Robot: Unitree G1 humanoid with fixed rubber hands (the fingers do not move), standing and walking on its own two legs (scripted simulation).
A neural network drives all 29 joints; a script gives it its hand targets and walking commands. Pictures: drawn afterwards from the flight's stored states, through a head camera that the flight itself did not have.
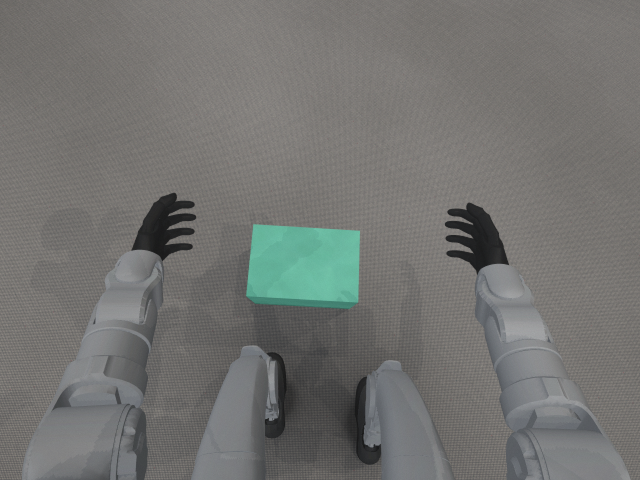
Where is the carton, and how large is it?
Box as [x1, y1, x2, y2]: [246, 224, 359, 308]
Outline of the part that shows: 253,224 246,296 255,303 349,308 357,302 359,231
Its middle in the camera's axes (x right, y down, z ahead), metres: -0.04 +0.08 +1.00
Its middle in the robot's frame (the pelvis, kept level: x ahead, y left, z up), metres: +0.44 +0.04 -0.59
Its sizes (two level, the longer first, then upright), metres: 0.260 0.174 0.183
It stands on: the floor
